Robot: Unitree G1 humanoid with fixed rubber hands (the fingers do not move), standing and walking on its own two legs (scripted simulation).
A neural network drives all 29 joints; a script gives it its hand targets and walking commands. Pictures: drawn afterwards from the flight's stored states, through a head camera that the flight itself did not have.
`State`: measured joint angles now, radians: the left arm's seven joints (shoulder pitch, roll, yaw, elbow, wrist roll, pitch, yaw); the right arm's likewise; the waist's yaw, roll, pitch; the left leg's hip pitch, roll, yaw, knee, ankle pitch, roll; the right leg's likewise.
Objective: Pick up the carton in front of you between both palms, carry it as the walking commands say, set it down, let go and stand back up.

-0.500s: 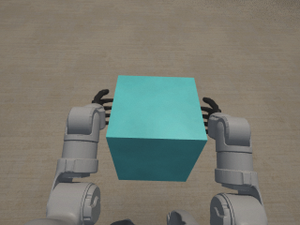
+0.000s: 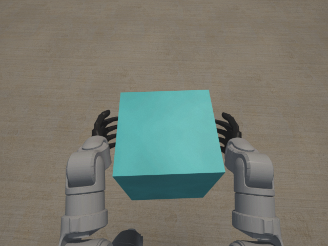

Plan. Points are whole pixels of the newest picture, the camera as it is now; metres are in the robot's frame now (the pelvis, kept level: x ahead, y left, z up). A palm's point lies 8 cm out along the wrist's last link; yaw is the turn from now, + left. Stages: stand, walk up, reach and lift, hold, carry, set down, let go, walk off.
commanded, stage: carry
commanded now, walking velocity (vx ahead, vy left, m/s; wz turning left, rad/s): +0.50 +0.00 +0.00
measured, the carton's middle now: (166, 150) +0.35 +0.02 -0.02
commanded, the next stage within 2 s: none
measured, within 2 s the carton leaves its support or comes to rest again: neither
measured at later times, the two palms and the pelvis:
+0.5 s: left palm (110, 61) +0.59 +0.19 +0.07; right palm (212, 72) +0.55 -0.11 +0.07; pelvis +0.31 +0.06 +0.00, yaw -4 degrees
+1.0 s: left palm (136, 18) +0.85 +0.15 +0.06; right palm (216, 24) +0.84 -0.15 +0.05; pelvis +0.58 +0.00 -0.01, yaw -1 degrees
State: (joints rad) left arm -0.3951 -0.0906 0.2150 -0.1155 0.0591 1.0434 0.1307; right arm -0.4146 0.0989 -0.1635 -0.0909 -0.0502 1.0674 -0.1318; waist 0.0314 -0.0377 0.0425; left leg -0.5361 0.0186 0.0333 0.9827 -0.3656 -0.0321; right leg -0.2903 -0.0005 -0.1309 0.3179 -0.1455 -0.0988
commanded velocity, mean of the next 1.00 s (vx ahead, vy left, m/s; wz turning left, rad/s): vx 0.32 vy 0.00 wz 0.00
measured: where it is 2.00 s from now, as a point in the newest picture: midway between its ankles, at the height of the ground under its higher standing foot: (166, 159)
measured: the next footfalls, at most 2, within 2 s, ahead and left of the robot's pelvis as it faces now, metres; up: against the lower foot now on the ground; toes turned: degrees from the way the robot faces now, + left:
left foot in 0.26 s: +0.35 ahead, +0.14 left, +0.00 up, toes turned +8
right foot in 0.76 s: +0.66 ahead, -0.08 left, +0.00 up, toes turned -8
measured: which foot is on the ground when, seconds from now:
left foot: up 0.00-0.24, down 0.26-0.78, up 0.80-1.00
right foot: down 0.00-0.28, up 0.30-0.74, down 0.76-1.00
